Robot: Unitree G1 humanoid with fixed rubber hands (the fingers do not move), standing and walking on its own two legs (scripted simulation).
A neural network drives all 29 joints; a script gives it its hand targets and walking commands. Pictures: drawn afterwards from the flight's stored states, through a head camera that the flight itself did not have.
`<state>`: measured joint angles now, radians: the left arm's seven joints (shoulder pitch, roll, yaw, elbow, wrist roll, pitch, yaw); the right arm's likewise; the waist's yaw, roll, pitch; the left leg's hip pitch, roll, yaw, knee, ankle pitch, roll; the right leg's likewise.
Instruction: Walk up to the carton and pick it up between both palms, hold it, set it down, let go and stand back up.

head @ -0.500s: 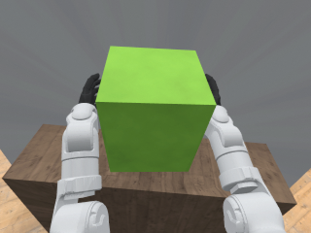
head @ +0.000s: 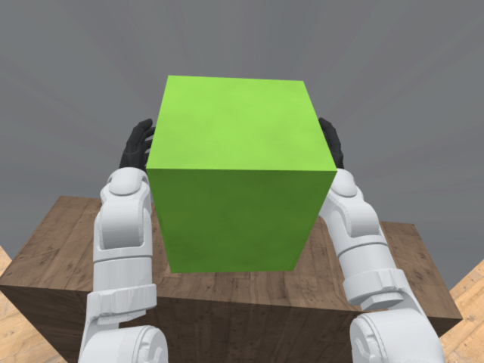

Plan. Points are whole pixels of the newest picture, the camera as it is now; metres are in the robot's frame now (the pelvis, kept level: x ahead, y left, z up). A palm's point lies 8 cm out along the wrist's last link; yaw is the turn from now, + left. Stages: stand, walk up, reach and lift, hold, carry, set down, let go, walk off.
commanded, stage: hold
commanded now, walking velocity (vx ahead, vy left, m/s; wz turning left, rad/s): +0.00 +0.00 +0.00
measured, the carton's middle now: (235, 179) +0.36 +0.00 +0.16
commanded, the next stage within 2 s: none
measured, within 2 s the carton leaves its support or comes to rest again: neither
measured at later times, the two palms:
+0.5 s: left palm (133, 170) +0.35 +0.15 +0.19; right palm (331, 168) +0.35 -0.16 +0.19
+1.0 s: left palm (133, 170) +0.35 +0.15 +0.19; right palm (328, 165) +0.36 -0.15 +0.19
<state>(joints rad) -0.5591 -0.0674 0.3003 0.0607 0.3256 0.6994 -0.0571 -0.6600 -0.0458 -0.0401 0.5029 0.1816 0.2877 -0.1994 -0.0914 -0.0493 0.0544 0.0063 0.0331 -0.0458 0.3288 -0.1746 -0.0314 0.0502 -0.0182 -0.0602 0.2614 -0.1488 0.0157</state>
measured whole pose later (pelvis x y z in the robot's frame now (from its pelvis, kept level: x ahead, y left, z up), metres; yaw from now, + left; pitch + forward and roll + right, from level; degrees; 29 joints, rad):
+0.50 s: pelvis -0.01 +0.00 +0.00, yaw +0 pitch -10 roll -1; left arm -0.59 -0.07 0.32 0.10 0.33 0.70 -0.06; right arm -0.69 -0.05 -0.06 0.53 0.17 0.30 -0.20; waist -0.08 -0.04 0.05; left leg 0.00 0.03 -0.04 0.32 -0.16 -0.03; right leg 0.03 -0.02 -0.05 0.28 -0.14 0.01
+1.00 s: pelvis +0.00 +0.00 +0.00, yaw +0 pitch -9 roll -1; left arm -0.57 -0.06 0.31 0.08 0.33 0.69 -0.06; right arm -0.68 -0.05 -0.04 0.52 0.18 0.28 -0.20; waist -0.09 -0.05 0.05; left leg 0.00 0.03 -0.04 0.33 -0.17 -0.03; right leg 0.04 -0.02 -0.06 0.27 -0.14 0.01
